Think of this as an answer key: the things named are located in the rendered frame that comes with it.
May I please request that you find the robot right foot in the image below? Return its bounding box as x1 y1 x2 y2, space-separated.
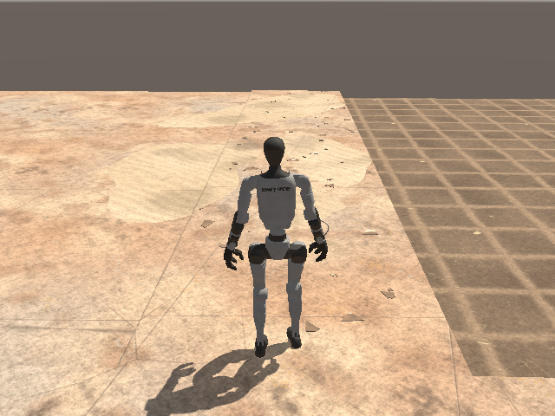
287 327 302 348

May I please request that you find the right robot forearm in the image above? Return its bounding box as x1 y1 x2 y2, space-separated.
308 207 325 244

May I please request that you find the robot left hand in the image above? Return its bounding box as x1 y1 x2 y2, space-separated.
224 247 244 270

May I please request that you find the robot head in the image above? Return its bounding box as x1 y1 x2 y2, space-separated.
260 137 290 179

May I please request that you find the left robot forearm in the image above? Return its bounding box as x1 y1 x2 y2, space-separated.
226 211 244 250

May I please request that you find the robot right hand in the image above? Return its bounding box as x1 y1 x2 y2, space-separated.
309 240 328 262

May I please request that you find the right robot upper arm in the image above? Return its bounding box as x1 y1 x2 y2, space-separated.
293 173 317 221

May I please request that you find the left robot upper arm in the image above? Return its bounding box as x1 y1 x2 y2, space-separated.
236 175 258 224

